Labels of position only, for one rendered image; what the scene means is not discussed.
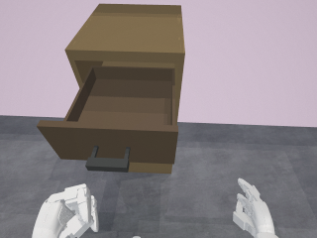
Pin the drawer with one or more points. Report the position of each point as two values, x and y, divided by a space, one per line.
118 107

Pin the cabinet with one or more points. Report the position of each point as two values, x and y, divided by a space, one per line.
131 35

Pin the robot left hand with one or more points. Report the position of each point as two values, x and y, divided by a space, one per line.
72 208

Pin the robot right hand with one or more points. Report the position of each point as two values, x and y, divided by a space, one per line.
256 218

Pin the handle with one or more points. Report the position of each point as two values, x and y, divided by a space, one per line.
108 164

